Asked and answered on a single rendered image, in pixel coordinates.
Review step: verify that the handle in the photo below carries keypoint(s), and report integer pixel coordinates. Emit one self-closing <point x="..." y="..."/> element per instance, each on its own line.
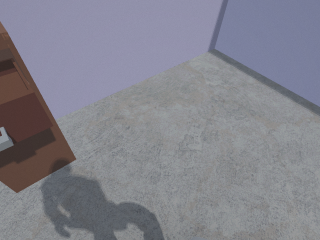
<point x="5" y="140"/>

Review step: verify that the cabinet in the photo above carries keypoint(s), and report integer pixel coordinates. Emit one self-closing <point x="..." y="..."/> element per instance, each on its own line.
<point x="36" y="157"/>

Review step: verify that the drawer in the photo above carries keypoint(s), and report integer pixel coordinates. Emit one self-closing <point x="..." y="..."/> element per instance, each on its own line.
<point x="21" y="113"/>

